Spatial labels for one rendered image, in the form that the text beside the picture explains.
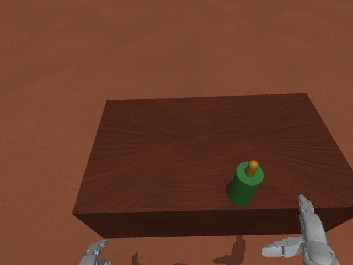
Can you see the right robot hand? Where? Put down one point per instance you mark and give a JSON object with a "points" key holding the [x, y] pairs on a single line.
{"points": [[311, 229]]}

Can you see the left robot hand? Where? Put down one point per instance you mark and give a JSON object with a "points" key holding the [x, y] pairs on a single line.
{"points": [[93, 253]]}

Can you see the right robot arm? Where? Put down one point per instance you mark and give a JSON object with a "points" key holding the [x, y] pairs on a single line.
{"points": [[318, 253]]}

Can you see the bottle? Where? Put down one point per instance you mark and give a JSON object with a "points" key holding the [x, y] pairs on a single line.
{"points": [[246, 181]]}

